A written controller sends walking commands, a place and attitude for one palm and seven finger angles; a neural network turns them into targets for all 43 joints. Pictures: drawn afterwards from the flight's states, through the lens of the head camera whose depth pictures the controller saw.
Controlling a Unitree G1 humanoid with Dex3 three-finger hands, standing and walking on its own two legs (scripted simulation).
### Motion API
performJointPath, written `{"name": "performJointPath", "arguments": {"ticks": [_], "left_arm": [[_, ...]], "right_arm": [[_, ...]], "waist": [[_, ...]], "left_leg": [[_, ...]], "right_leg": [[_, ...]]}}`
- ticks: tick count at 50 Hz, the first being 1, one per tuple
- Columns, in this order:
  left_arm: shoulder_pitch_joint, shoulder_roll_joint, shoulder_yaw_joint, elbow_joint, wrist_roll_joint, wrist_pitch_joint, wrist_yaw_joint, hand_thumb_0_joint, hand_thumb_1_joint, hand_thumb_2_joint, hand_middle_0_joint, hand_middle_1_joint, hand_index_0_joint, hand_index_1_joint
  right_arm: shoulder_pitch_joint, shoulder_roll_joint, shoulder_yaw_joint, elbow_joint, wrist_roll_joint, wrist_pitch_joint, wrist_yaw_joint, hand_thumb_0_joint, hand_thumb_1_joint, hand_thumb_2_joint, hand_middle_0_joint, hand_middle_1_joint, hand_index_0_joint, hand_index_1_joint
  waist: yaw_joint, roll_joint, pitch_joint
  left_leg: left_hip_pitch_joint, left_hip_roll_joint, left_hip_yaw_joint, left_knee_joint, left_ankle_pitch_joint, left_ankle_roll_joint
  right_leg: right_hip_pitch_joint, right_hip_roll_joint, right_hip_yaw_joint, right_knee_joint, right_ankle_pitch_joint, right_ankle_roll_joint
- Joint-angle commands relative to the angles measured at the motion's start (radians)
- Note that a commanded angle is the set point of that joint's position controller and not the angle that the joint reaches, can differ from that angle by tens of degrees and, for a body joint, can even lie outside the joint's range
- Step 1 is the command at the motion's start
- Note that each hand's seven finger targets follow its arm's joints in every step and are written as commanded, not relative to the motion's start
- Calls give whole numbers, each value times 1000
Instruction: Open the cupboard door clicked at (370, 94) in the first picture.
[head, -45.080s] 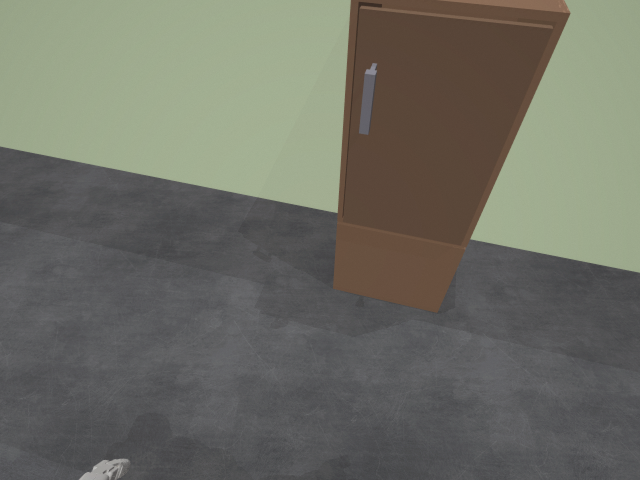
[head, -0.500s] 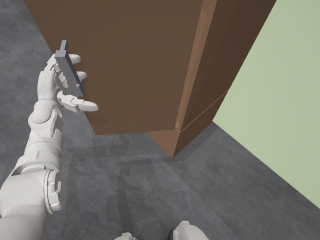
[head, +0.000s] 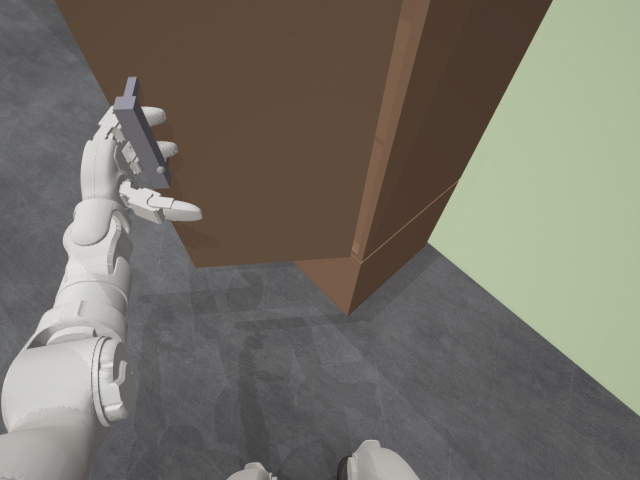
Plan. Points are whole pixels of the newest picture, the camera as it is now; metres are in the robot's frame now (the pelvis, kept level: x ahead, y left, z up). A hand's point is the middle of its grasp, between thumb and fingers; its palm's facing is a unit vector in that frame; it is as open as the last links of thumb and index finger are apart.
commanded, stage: close the thumb around the handle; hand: left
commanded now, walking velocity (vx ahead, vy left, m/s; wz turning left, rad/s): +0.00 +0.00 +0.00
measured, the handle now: (148, 136) +0.54 +0.21 +0.09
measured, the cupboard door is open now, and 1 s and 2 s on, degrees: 53 53 98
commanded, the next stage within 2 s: pull the door open along its arc in 0.74 s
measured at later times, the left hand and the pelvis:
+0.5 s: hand (159, 168) +0.48 +0.18 +0.09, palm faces +0.06 -1.00 -0.02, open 8.4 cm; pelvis +0.00 +0.00 +0.00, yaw +0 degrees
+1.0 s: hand (161, 169) +0.48 +0.18 +0.09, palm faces +0.06 -1.00 -0.02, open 5.8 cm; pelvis +0.01 +0.00 +0.00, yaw +0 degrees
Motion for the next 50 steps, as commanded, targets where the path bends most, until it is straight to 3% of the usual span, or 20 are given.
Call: {"name": "performJointPath", "arguments": {"ticks": [1, 4, 6, 8, 10, 13, 18, 22, 25, 27, 31, 34, 36, 37, 39, 42, 43, 45, 48, 50], "left_arm": [[-467, 244, 27, -245, -12, -97, -2, 0, -500, 300, -300, -1200, -300, -1200], [-454, 200, -3, -221, -19, -90, -12, 0, -388, 348, -308, -1212, -308, -1212], [-443, 230, 22, -187, -22, -80, -10, 0, -276, 396, -316, -1224, -316, -1224], [-468, 223, 11, -195, -15, -76, -9, 0, -164, 444, -324, -1236, -324, -1236], [-443, 255, 38, -218, -13, -81, -9, 0, -52, 492, -332, -1248, -332, -1248], [-441, 228, 18, -228, -15, -86, -13, 0, 116, 564, -344, -1266, -344, -1266], [-425, 218, 18, -219, -28, -84, -12, 0, 396, 684, -364, -1296, -364, -1296], [-451, 203, -5, -218, -13, -83, -7, 0, 620, 780, -380, -1320, -380, -1320], [-458, 199, -10, -202, -6, -81, -3, 0, 788, 852, -392, -1338, -392, -1338], [-493, 161, -42, -227, -9, -86, 0, 0, 900, 900, -400, -1350, -400, -1350], [-472, 181, -19, -211, -12, -86, 6, 0, 900, 900, -400, -1350, -400, -1350], [-495, 145, -54, -219, -5, -85, 2, 0, 900, 900, -400, -1350, -400, -1350], [-481, 189, -22, -219, -2, -89, 6, 0, 900, 900, -400, -1350, -400, -1350], [-471, 170, -31, -232, -5, -90, 6, 0, 900, 900, -400, -1350, -400, -1350], [-466, 167, -33, -237, -7, -91, 1, 0, 900, 900, -400, -1350, -400, -1350], [-416, 185, -10, -247, -18, -91, -5, 0, 900, 900, -400, -1350, -400, -1350], [-451, 237, 16, -231, -8, -89, -3, 0, 900, 900, -400, -1350, -400, -1350], [-398, 216, 11, -244, -12, -87, -8, 0, 900, 900, -400, -1350, -400, -1350], [-307, 191, 6, -289, -29, -87, -22, 0, 900, 900, -400, -1350, -400, -1350], [-235, 184, 8, -320, -39, -78, -26, 0, 900, 900, -400, -1350, -400, -1350]], "right_arm": [[126, -157, -54, -68, -2, -32, -11, 0, -900, -900, 200, 300, 200, 300], [120, -156, -54, -61, 2, -34, -7, 0, -900, -900, 200, 300, 200, 300], [124, -164, -54, -62, 2, -33, -10, 0, -900, -900, 200, 300, 200, 300], [125, -161, -54, -62, 2, -33, -10, 0, -900, -900, 200, 300, 200, 300], [128, -163, -57, -64, 2, -32, -11, 0, -900, -900, 200, 300, 200, 300], [124, -157, -53, -65, 0, -31, -8, 0, -900, -900, 200, 300, 200, 300], [121, -160, -55, -67, 2, -31, -7, 0, -900, -900, 200, 300, 200, 300], [122, -157, -55, -61, 2, -31, -8, 0, -900, -900, 200, 300, 200, 300], [130, -160, -57, -58, 0, -31, -8, 0, -900, -900, 200, 300, 200, 300], [130, -157, -58, -53, -1, -35, -6, 0, -900, -900, 200, 300, 200, 300], [142, -163, -61, -50, -5, -34, -5, 0, -900, -900, 200, 300, 200, 300], [133, -156, -58, -45, -4, -34, -2, 0, -900, -900, 200, 300, 200, 300], [141, -162, -59, -47, -6, -31, -4, 0, -900, -900, 200, 300, 200, 300], [136, -157, -61, -48, -5, -31, -2, 0, -900, -900, 200, 300, 200, 300], [129, -156, -61, -49, -5, -31, -1, 0, -900, -900, 200, 300, 200, 300], [127, -154, -60, -57, -3, -27, 0, 0, -900, -900, 200, 300, 200, 300], [126, -160, -58, -50, -1, -23, -5, 0, -900, -900, 200, 300, 200, 300], [121, -154, -58, -65, 0, -22, -3, 0, -900, -900, 200, 300, 200, 300], [103, -151, -59, -85, 4, -22, -1, 0, -900, -900, 200, 300, 200, 300], [98, -151, -61, -99, 6, -21, 2, 0, -900, -900, 200, 300, 200, 300]], "waist": [[-14, 45, -439], [-14, 65, -428], [-21, -2, -400], [-24, 15, -404], [-11, 15, -436], [-8, 72, -438], [-13, 12, -401], [-17, 58, -392], [-22, 35, -391], [-33, 70, -418], [-30, 11, -431], [-34, 63, -420], [-27, 36, -427], [-25, 60, -446], [-23, 50, -442], [-6, 40, -453], [-13, 39, -426], [1, 28, -428], [25, 66, -448], [38, 34, -457]], "left_leg": [[109, -15, -63, -107, 321, -5], [129, -11, -65, -109, 316, -13], [83, -12, -62, -109, 282, -3], [81, -14, -60, -115, 273, -3], [88, -14, -57, -111, 302, -2], [118, -13, -60, -109, 334, -9], [93, -10, -58, -116, 304, -6], [107, -12, -63, -115, 295, -8], [111, -10, -72, -116, 297, -10], [158, -8, -79, -108, 330, -15], [146, -7, -81, -102, 354, -12], [157, -9, -80, -101, 363, -17], [147, -9, -82, -100, 373, -14], [161, -10, -76, -97, 388, -14], [158, -9, -74, -99, 379, -14], [148, -11, -67, -101, 408, -12], [125, -10, -67, -99, 387, -10], [110, -14, -58, -110, 371, -7], [145, -11, -55, -114, 416, -12], [144, -9, -53, -120, 430, -11]], "right_leg": [[322, 17, 68, -50, 291, 10], [291, 16, 59, -52, 271, 9], [307, 18, 64, -61, 259, 11], [310, 16, 67, -61, 259, 13], [336, 15, 71, -57, 289, 12], [311, 16, 65, -50, 298, 9], [317, 18, 64, -62, 280, 11], [286, 17, 62, -59, 259, 9], [270, 17, 55, -56, 247, 9], [240, 18, 51, -51, 254, 10], [265, 21, 48, -47, 281, 10], [245, 18, 50, -47, 281, 10], [265, 19, 49, -43, 293, 8], [271, 19, 54, -45, 311, 10], [278, 19, 53, -47, 311, 10], [322, 20, 56, -45, 352, 9], [312, 18, 61, -46, 343, 9], [348, 18, 63, -51, 348, 9], [349, 18, 58, -48, 363, 5], [377, 19, 57, -51, 380, 5]]}}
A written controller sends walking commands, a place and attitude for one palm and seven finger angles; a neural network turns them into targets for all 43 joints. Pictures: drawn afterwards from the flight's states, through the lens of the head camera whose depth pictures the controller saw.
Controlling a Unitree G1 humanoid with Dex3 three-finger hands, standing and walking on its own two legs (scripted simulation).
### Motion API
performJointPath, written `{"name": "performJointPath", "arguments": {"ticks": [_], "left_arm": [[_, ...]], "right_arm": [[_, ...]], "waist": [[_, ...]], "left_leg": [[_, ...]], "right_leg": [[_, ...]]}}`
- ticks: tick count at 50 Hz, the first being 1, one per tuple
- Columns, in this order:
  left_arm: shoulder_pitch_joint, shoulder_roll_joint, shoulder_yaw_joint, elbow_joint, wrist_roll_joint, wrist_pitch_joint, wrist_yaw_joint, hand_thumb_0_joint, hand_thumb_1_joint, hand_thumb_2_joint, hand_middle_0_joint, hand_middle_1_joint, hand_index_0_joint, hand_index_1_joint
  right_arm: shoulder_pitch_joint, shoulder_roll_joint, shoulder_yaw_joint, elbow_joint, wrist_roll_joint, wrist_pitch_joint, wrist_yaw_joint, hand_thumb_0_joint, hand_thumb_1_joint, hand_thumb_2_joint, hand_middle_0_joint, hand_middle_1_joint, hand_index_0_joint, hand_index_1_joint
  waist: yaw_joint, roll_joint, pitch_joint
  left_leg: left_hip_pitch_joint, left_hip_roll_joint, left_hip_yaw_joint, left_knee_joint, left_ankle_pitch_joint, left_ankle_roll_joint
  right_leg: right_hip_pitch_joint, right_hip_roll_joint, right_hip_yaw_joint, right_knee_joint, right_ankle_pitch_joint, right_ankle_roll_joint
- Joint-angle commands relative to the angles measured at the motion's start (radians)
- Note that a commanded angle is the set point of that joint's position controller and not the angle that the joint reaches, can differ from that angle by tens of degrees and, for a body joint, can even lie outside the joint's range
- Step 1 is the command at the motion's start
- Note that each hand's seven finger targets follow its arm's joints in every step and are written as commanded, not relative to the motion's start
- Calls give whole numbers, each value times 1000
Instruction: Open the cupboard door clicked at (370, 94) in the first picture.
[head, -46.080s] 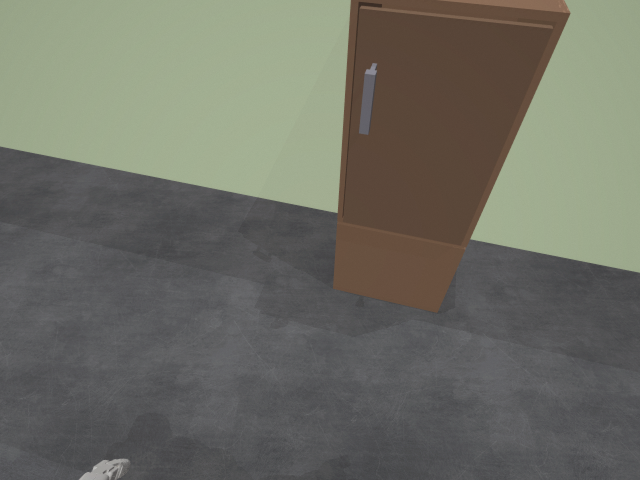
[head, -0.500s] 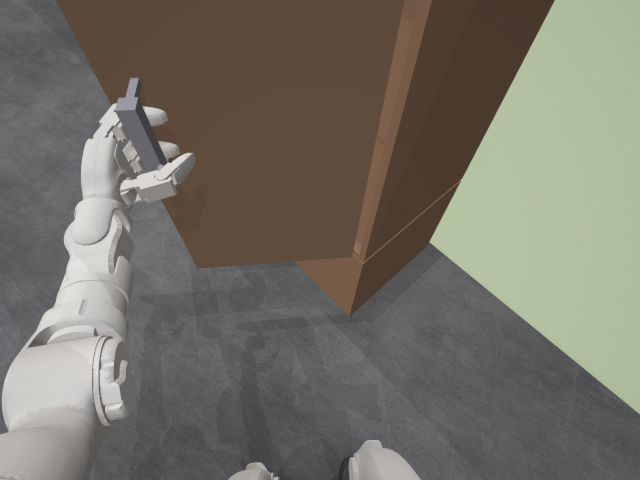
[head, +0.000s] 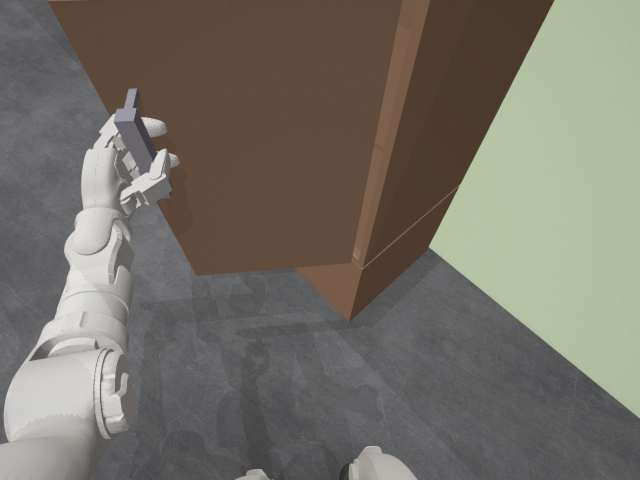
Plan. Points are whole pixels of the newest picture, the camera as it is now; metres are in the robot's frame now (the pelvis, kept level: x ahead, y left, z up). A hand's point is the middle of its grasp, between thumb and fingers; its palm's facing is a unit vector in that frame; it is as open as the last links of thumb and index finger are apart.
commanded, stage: pull the door open along its arc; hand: left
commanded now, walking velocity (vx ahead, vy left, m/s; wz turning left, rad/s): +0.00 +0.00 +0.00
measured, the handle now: (148, 146) +0.52 +0.21 +0.09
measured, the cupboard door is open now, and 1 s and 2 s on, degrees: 53 98 92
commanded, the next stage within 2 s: open thumb and fingers to let go in 0.96 s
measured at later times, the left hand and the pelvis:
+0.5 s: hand (207, 271) +0.33 +0.11 +0.09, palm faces +0.26 -0.96 +0.08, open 6.3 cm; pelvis +0.01 +0.00 +0.02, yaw +0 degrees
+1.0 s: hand (273, 318) +0.28 +0.04 +0.10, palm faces +0.32 -0.95 -0.05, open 6.1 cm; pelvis +0.03 -0.04 +0.01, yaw +3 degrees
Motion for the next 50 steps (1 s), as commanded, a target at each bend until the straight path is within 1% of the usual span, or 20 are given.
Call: {"name": "performJointPath", "arguments": {"ticks": [1, 7, 8, 10, 12, 13, 14, 15, 16, 18, 20, 22, 30, 31, 35, 39, 42, 44, 47, 50], "left_arm": [[-253, 189, 12, -308, -34, -77, -34, 0, 900, 900, -400, -1350, -400, -1350], [57, 103, -17, -505, -72, -38, -30, 0, 900, 900, -400, -1350, -400, -1350], [120, 74, -33, -543, -76, -28, -29, 0, 900, 900, -400, -1350, -400, -1350], [223, 44, -49, -659, -85, -14, -20, 0, 900, 900, -400, -1350, -400, -1350], [349, 18, -56, -720, -94, 6, -6, 0, 900, 900, -400, -1350, -400, -1350], [329, 8, 73, -830, -150, 17, 136, 0, 900, 900, -400, -1350, -400, -1350], [410, -80, -15, -858, -120, 33, 203, 0, 900, 900, -400, -1350, -400, -1350], [481, -130, -51, -875, -109, 46, 244, 0, 900, 900, -400, -1350, -400, -1350], [541, -124, -52, -920, -92, 52, 282, 0, 900, 900, -400, -1350, -400, -1350], [587, -137, -65, -1023, -51, 61, 362, 0, 900, 900, -400, -1350, -400, -1350], [622, -198, -128, -1095, -2, 74, 438, 0, 900, 900, -400, -1350, -400, -1350], [655, -233, -169, -1114, 40, 102, 507, 0, 900, 900, -400, -1350, -400, -1350], [734, -425, -380, -1255, 182, 221, 734, 0, 900, 900, -400, -1350, -400, -1350], [771, -454, -416, -1245, 197, 240, 747, 0, 900, 900, -400, -1350, -400, -1350], [818, -513, -525, -1313, 249, 267, 755, 0, 900, 900, -400, -1350, -400, -1350], [902, -584, -611, -1372, 226, 273, 731, 0, 900, 900, -400, -1350, -400, -1350], [1002, -630, -667, -1413, 205, 281, 712, 0, 900, 900, -400, -1350, -400, -1350], [1028, -628, -677, -1451, 200, 283, 708, 0, 900, 900, -400, -1350, -400, -1350], [1082, -669, -722, -1483, 197, 301, 707, 0, 900, 900, -400, -1350, -400, -1350], [970, -613, -655, -1455, 203, 303, 736, 0, 900, 900, -400, -1350, -400, -1350]], "right_arm": [[86, -150, -56, -109, 10, -25, -5, 0, -900, -900, 200, 300, 200, 300], [28, -134, -62, -162, 25, -35, 8, 0, -900, -900, 200, 300, 200, 300], [10, -130, -61, -171, 29, -38, 10, 0, -900, -900, 200, 300, 200, 300], [-16, -123, -63, -190, 31, -47, 13, 0, -900, -900, 200, 300, 200, 300], [-47, -117, -60, -203, 35, -53, 14, 0, -900, -900, 200, 300, 200, 300], [-102, -88, -61, -212, 34, -59, 17, 0, -900, -900, 200, 300, 200, 300], [-119, -82, -56, -213, 27, -65, 23, 0, -900, -900, 200, 300, 200, 300], [-129, -79, -55, -213, 28, -70, 29, 0, -900, -900, 200, 300, 200, 300], [-140, -79, -57, -217, 24, -72, 31, 0, -900, -900, 200, 300, 200, 300], [-164, -67, -56, -219, 10, -65, 32, 0, -900, -900, 200, 300, 200, 300], [-186, -49, -52, -221, -3, -58, 31, 0, -900, -900, 200, 300, 200, 300], [-212, -42, -48, -222, -15, -41, 25, 0, -900, -900, 200, 300, 200, 300], [-294, 2, -33, -234, -47, 18, 8, 0, -900, -900, 200, 300, 200, 300], [-294, 1, -34, -236, -53, 25, 7, 0, -900, -900, 200, 300, 200, 300], [-309, 12, -34, -243, -61, 41, 1, 0, -900, -900, 200, 300, 200, 300], [-331, 18, -31, -249, -54, 40, 3, 0, -900, -900, 200, 300, 200, 300], [-347, 21, -27, -259, -49, 29, 15, 0, -900, -900, 200, 300, 200, 300], [-352, 22, -26, -259, -46, 23, 19, 0, -900, -900, 200, 300, 200, 300], [-363, 28, -21, -262, -45, 9, 33, 0, -900, -900, 200, 300, 200, 300], [-360, 21, -24, -246, -51, 2, 23, 0, -900, -900, 200, 300, 200, 300]], "waist": [[39, 35, -453], [86, -31, -414], [93, -10, -389], [107, -23, -386], [118, -36, -341], [187, -34, -325], [164, -18, -288], [156, -44, -238], [164, -75, -240], [167, -60, -265], [167, -48, -247], [160, -83, -203], [149, -60, -207], [142, -84, -196], [130, -78, -211], [124, -100, -197], [134, -97, -184], [134, -91, -180], [135, -85, -157], [126, -107, -152]], "left_leg": [[133, -12, -53, -109, 467, -6], [95, -11, -25, -147, 464, 4], [104, -11, -20, -156, 456, 2], [122, -10, -18, -169, 466, 2], [122, -12, -14, -184, 450, -1], [113, -24, -19, -192, 413, -17], [140, -22, -18, -208, 396, -22], [148, -16, -24, -218, 395, -27], [151, -15, -24, -219, 397, -25], [168, -18, -17, -222, 403, -25], [183, -17, -18, -226, 403, -26], [183, -16, -22, -233, 353, -21], [230, -22, -35, -219, 340, -20], [232, -20, -37, -215, 338, -19], [258, -18, -42, -201, 364, -19], [274, -17, -53, -191, 367, -22], [280, -17, -59, -183, 376, -21], [280, -21, -59, -174, 363, -21], [278, -25, -66, -155, 353, -22], [261, -36, -68, -140, 307, -24]], "right_leg": [[393, 14, 53, -44, 413, 3], [496, 2, 60, -63, 472, 3], [488, 0, 58, -71, 461, 4], [512, -3, 56, -78, 472, 4], [521, -7, 52, -89, 464, 3], [499, -4, 33, -112, 405, 7], [484, -2, 25, -120, 364, 8], [461, -3, 11, -129, 340, 8], [476, -5, 11, -130, 336, 8], [507, -14, 22, -126, 365, 8], [513, -19, 26, -129, 365, 6], [506, -25, 33, -151, 322, 10], [529, -41, 45, -176, 309, 5], [526, -40, 43, -180, 314, 6], [536, -46, 47, -169, 376, 4], [554, -51, 45, -169, 440, 10], [556, -50, 33, -161, 466, 10], [560, -57, 44, -168, 477, 13], [542, -64, 45, -173, 464, 12], [513, -70, 68, -190, 413, 20]]}}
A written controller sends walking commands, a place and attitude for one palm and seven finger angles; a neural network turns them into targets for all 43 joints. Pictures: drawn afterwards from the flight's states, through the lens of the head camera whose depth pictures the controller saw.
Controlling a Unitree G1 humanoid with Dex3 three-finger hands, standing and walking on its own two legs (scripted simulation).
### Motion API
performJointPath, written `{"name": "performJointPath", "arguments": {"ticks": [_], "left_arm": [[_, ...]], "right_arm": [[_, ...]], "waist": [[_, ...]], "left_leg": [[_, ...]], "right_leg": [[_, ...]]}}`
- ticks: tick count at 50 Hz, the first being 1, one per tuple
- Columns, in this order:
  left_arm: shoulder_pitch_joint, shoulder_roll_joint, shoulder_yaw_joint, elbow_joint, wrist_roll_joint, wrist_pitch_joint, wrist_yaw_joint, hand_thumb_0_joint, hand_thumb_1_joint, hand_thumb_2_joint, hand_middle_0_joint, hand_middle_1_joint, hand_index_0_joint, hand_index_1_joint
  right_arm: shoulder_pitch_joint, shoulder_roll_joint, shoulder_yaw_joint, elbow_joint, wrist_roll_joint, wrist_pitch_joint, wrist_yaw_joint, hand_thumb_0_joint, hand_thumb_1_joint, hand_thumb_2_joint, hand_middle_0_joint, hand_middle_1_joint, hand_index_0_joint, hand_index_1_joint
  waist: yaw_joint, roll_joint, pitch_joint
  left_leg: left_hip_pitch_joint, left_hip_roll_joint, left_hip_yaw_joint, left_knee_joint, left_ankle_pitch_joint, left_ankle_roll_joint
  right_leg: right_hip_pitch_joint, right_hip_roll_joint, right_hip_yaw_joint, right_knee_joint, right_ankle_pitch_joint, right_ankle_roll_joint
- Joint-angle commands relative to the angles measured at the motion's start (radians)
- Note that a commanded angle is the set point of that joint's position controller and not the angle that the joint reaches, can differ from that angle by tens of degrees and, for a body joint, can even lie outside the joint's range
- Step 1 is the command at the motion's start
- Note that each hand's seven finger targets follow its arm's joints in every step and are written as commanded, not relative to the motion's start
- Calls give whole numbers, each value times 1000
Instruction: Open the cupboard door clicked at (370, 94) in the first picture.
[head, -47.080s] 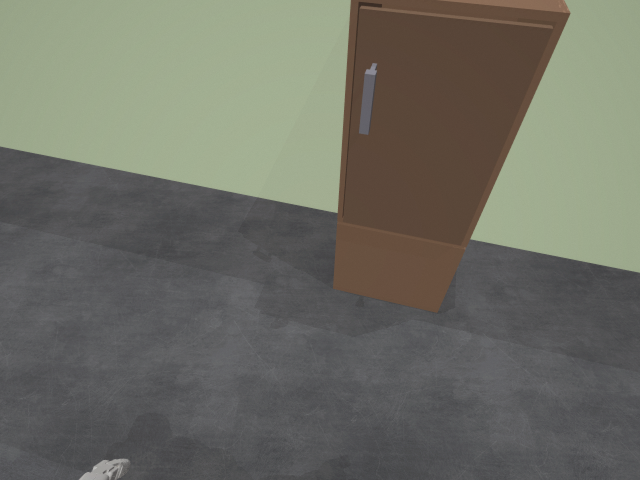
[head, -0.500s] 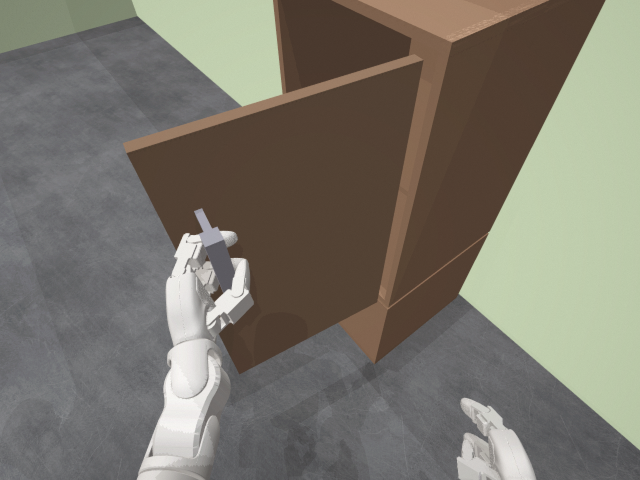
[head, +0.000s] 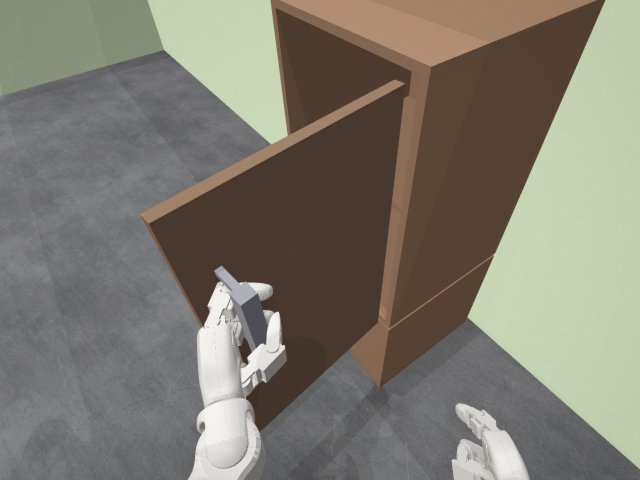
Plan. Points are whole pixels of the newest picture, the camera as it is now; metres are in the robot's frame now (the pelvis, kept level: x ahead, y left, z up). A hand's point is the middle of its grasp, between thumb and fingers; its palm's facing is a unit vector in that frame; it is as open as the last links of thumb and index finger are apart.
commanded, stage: open thumb and fingers to let go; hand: left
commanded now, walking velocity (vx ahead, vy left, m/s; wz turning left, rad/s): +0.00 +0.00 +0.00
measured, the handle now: (244, 316) +0.30 +0.11 +0.07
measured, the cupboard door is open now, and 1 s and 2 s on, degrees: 98 92 97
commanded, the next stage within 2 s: slide the hand sideways off the handle in 0.88 s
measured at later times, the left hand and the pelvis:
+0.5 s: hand (262, 342) +0.26 +0.08 +0.08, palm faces +0.39 -0.92 -0.03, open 11.1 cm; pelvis -0.04 +0.00 +0.00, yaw +1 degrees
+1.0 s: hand (258, 334) +0.27 +0.09 +0.08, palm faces +0.33 -0.94 -0.03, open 15.1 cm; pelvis -0.04 +0.03 +0.00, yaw +0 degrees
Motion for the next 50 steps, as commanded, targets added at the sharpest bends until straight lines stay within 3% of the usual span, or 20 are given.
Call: {"name": "performJointPath", "arguments": {"ticks": [1, 3, 4, 7, 14, 15, 18, 23, 25, 32, 38, 40, 43, 48, 49, 50], "left_arm": [[-108, -183, 17, -205, 23, -60, 63, 0, 900, 900, -400, -1350, -400, -1350], [-254, -135, 72, -143, 27, -69, 89, 0, 900, 900, -400, -1350, -400, -1350], [-251, -156, 67, -120, 29, -72, 93, 0, 830, 870, -395, -1342, -395, -1342], [-247, -143, 81, -96, 25, -87, 88, 0, 620, 780, -380, -1320, -380, -1320], [-326, -144, 58, -83, 31, -129, 62, 0, 130, 570, -345, -1268, -345, -1268], [-318, -139, 65, -59, 28, -131, 58, 0, 60, 540, -340, -1260, -340, -1260], [-376, -122, 81, -38, 27, -142, 60, 0, -150, 450, -325, -1237, -325, -1237], [-464, -146, 69, 16, 32, -145, 81, 0, -500, 300, -300, -1200, -300, -1200], [-472, -148, 72, 30, 37, -148, 88, 0, -500, 300, -300, -1200, -300, -1200], [-500, -195, 29, 70, 49, -145, 100, 0, -500, 300, -242, -850, -242, -850], [-571, -190, 43, 87, 41, -127, 118, 0, -500, 300, -192, -550, -192, -550], [-606, -213, 27, 100, 45, -119, 126, 0, -500, 300, -175, -450, -175, -450], [-597, -210, 40, 111, 40, -106, 131, 0, -500, 300, -150, -300, -150, -300], [-577, -254, 5, 95, 46, -92, 128, 0, -500, 300, -150, -300, -150, -300], [-586, -261, -5, 86, 49, -91, 130, 0, -500, 300, -150, -300, -150, -300], [-584, -186, -232, 79, 141, -132, -88, 0, -500, 300, -150, -300, -150, -300]], "right_arm": [[-147, -66, -15, -157, -3, -69, -12, 0, -900, -900, 200, 300, 200, 300], [-152, -67, -12, -136, -4, -72, -26, 0, -900, -900, 200, 300, 200, 300], [-156, -62, -14, -134, -9, -78, -29, 0, -900, -900, 200, 300, 200, 300], [-149, -62, -16, -131, -9, -87, -37, 0, -900, -900, 200, 300, 200, 300], [-128, -67, -19, -128, -9, -96, -45, 0, -900, -900, 200, 300, 200, 300], [-128, -66, -18, -129, -7, -98, -47, 0, -900, -900, 200, 300, 200, 300], [-141, -67, -16, -125, -4, -101, -51, 0, -900, -900, 200, 300, 200, 300], [-148, -69, -16, -117, -4, -110, -52, 0, -900, -900, 200, 300, 200, 300], [-143, -70, -21, -115, -5, -115, -51, 0, -900, -900, 200, 300, 200, 300], [-138, -75, -22, -113, -3, -119, -38, 0, -900, -900, 200, 300, 200, 300], [-156, -80, -18, -110, 1, -110, -36, 0, -900, -900, 200, 300, 200, 300], [-153, -77, -16, -104, -2, -109, -34, 0, -900, -900, 200, 300, 200, 300], [-161, -79, -18, -105, -3, -101, -30, 0, -900, -900, 200, 300, 200, 300], [-161, -74, -18, -107, 0, -91, -19, 0, -900, -900, 200, 300, 200, 300], [-159, -74, -19, -109, -1, -91, -16, 0, -900, -900, 200, 300, 200, 300], [-56, -108, -20, -81, 3, -91, -15, 0, -900, -900, 200, 300, 200, 300]], "waist": [[33, -155, -152], [18, -161, -131], [27, -165, -136], [37, -185, -189], [20, -157, -207], [19, -173, -184], [20, -174, -175], [15, -163, -154], [19, -158, -168], [22, -130, -182], [25, -137, -166], [18, -129, -158], [32, -144, -185], [32, -106, -189], [29, -108, -199], [-67, -174, -128]], "left_leg": [[-72, -47, -14, -12, 286, 29], [-97, -54, -19, -5, 240, 30], [-99, -57, -18, -1, 225, 30], [-103, -60, -17, -7, 217, 30], [-103, -55, -18, -27, 209, 35], [-112, -54, -19, -25, 201, 35], [-120, -56, -19, -28, 164, 37], [-108, -55, -18, -38, 140, 41], [-104, -53, -16, -43, 147, 40], [-93, -42, -17, -65, 168, 40], [-107, -41, -22, -73, 141, 37], [-102, -38, -26, -75, 146, 36], [-101, -37, -25, -75, 165, 34], [-90, -29, -29, -76, 205, 27], [-86, -27, -31, -72, 215, 27], [-66, -22, -26, -54, 233, 47]], "right_leg": [[185, -82, 127, -140, 434, 67], [147, -91, 152, -158, 345, 71], [142, -96, 166, -173, 304, 76], [184, -110, 200, -192, 300, 84], [194, -113, 203, -191, 262, 85], [183, -114, 204, -197, 250, 87], [168, -116, 219, -221, 143, 85], [115, -102, 193, -228, 19, 71], [115, -95, 180, -219, 13, 65], [79, -60, 100, -147, 52, 49], [60, -53, 90, -141, 7, 45], [45, -49, 79, -129, 15, 42], [58, -45, 72, -116, 39, 41], [54, -38, 56, -90, 87, 33], [51, -36, 52, -81, 99, 33], [15, -44, 87, -75, 198, 35]]}}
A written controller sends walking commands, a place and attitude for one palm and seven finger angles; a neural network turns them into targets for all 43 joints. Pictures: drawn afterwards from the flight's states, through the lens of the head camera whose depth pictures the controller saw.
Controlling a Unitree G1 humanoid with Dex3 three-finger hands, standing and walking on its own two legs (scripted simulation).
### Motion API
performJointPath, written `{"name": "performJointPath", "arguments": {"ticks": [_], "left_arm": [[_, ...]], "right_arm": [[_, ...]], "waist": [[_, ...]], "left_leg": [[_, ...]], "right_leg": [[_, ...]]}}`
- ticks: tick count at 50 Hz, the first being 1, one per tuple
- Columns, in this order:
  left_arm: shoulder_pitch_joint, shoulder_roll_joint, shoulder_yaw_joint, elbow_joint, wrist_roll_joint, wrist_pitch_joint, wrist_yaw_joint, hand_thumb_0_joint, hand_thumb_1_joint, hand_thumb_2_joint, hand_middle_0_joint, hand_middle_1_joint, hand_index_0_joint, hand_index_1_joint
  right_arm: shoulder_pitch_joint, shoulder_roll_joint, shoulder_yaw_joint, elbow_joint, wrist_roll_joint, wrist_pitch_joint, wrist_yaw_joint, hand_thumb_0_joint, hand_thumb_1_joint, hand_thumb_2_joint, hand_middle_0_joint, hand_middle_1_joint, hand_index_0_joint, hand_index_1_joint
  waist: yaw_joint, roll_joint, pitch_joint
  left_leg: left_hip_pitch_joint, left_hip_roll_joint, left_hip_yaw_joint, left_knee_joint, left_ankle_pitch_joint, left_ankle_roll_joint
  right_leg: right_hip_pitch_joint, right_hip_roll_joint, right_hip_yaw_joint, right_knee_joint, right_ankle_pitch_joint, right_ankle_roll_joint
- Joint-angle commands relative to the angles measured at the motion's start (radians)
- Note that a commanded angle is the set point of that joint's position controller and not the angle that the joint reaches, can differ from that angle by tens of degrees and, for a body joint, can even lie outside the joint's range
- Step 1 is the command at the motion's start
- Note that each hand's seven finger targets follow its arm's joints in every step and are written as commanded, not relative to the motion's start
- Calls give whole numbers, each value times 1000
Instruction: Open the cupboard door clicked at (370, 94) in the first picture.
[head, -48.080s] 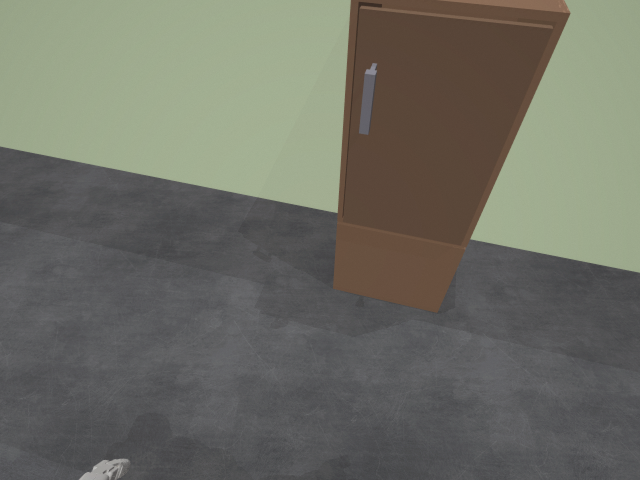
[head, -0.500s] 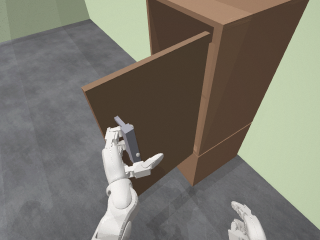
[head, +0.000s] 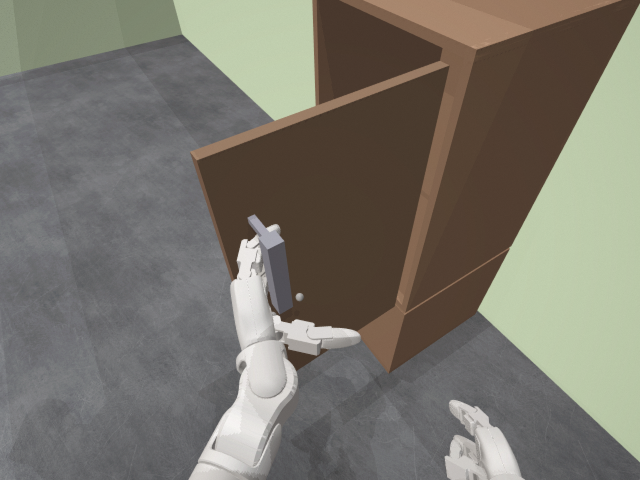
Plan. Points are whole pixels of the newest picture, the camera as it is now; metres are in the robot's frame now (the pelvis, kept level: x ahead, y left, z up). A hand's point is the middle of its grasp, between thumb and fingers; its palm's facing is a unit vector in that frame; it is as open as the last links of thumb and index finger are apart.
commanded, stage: slide the hand sideways off the handle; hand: left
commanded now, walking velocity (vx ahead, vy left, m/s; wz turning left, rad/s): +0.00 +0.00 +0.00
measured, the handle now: (269, 265) +0.36 +0.10 +0.08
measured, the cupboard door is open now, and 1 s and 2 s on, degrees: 92 97 97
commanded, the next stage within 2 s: draw the hand back to the body in 1.18 s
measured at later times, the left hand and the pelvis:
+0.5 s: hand (299, 336) +0.26 +0.05 +0.08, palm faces -0.06 -1.00 -0.01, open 16.3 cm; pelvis +0.01 +0.00 +0.00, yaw -1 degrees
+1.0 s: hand (241, 378) +0.21 +0.11 +0.08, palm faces +0.02 -1.00 -0.04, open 16.2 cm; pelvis +0.02 -0.01 -0.01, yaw +0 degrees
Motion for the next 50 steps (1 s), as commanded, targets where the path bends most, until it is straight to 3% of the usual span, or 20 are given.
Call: {"name": "performJointPath", "arguments": {"ticks": [1, 3, 6, 8, 10, 11, 15, 19, 21, 31, 32, 34, 41, 50], "left_arm": [[-298, -42, -187, -288, 88, -137, -318, 0, -500, 300, -150, -300, -150, -300], [-295, 17, -166, -320, 61, -190, -443, 0, -500, 300, -150, -300, -150, -300], [-267, 0, -163, -310, -38, -197, -585, 0, -500, 300, -150, -300, -150, -300], [-230, -21, -124, -314, -111, -178, -592, 0, -500, 300, -150, -300, -150, -300], [-178, -10, -70, -327, -141, -159, -562, 0, -500, 300, -150, -300, -150, -300], [-145, -1, -53, -329, -142, -148, -543, 0, -500, 300, -150, -300, -150, -300], [-32, 69, 15, -382, -96, -139, -474, 0, -500, 300, -150, -300, -150, -300], [22, 99, 23, -423, -54, -143, -457, 0, -500, 300, -150, -300, -150, -300], [88, 118, 40, -445, -50, -140, -461, 0, -500, 300, -150, -300, -150, -300], [312, 186, 129, -575, -111, -156, -526, 0, -500, 300, -150, -300, -150, -300], [312, 182, 121, -594, -113, -163, -535, 0, -500, 300, -150, -300, -150, -300], [378, 183, 119, -630, -118, -177, -553, 0, -500, 300, -150, -300, -150, -300], [486, 257, 201, -668, -151, -214, -620, 0, -500, 300, -150, -300, -150, -300], [603, 268, 220, -729, -206, -252, -702, 0, -500, 300, -150, -300, -150, -300]], "right_arm": [[-6, -125, -39, -177, 19, -55, -7, 0, -900, -900, 200, 300, 200, 300], [0, -120, -33, -197, 25, -76, -23, 0, -900, -900, 200, 300, 200, 300], [-2, -120, -17, -225, 53, -116, -34, 0, -900, -900, 200, 300, 200, 300], [-20, -121, -11, -241, 66, -143, -40, 0, -900, -900, 200, 300, 200, 300], [-27, -126, -9, -244, 71, -162, -38, 0, -900, -900, 200, 300, 200, 300], [-31, -126, -8, -249, 69, -169, -34, 0, -900, -900, 200, 300, 200, 300], [-19, -126, -13, -258, 58, -172, -19, 0, -900, -900, 200, 300, 200, 300], [-17, -123, -9, -269, 51, -164, -11, 0, -900, -900, 200, 300, 200, 300], [-25, -124, -9, -278, 49, -157, -11, 0, -900, -900, 200, 300, 200, 300], [-8, -123, -8, -298, 50, -172, -26, 0, -900, -900, 200, 300, 200, 300], [-4, -124, -8, -299, 49, -176, -26, 0, -900, -900, 200, 300, 200, 300], [8, -125, -11, -307, 50, -187, -24, 0, -900, -900, 200, 300, 200, 300], [35, -137, -20, -307, 53, -217, -34, 0, -900, -900, 200, 300, 200, 300], [55, -148, -28, -322, 62, -265, -42, 0, -900, -900, 200, 300, 200, 300]], "waist": [[-88, -97, -210], [-65, -62, -260], [-71, -44, -208], [-63, -75, -166], [-46, -105, -156], [-26, -111, -155], [-2, -138, -176], [2, -94, -151], [17, -71, -151], [9, -112, -138], [0, -96, -134], [4, -73, -147], [-4, -85, -150], [-13, -78, -155]], "left_leg": [[34, 11, -43, -105, 216, 8], [43, 5, -46, -104, 223, 10], [40, 8, -60, -117, 163, 7], [23, 11, -77, -137, 98, 0], [14, 14, -86, -155, 78, -7], [3, 11, -84, -160, 84, -8], [-7, 13, -63, -159, 117, -10], [-19, 11, -47, -156, 114, -10], [-25, 9, -41, -156, 120, -9], [-56, 4, -22, -119, 146, 0], [-54, 4, -23, -116, 148, 0], [-50, 3, -24, -106, 172, -1], [-103, -4, -25, -55, 175, 1], [-139, -6, -34, -12, 168, 0]], "right_leg": [[125, -5, 63, -92, 188, -8], [165, -7, 70, -72, 216, -7], [136, 0, 59, -86, 138, -7], [113, 8, 42, -101, 48, 1], [115, 9, 31, -107, 9, 4], [128, 9, 32, -107, 9, 3], [155, 2, 43, -103, 37, 7], [152, -1, 53, -102, 37, 3], [167, -1, 57, -104, 45, -2], [207, -1, 88, -117, 120, 13], [197, -2, 86, -110, 128, 14], [197, -1, 79, -91, 165, 13], [197, -8, 116, -82, 193, 22], [161, -11, 114, -57, 178, 31]]}}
